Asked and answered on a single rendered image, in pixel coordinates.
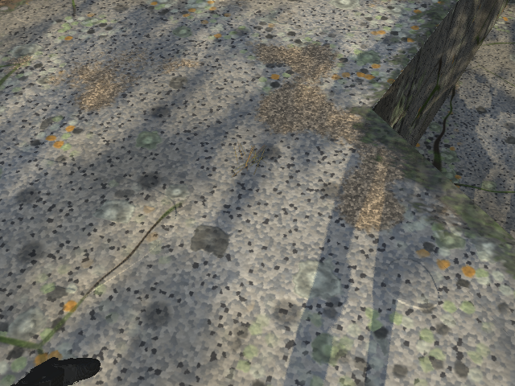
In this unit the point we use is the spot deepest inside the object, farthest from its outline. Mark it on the left robot hand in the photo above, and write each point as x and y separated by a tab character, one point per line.
54	372

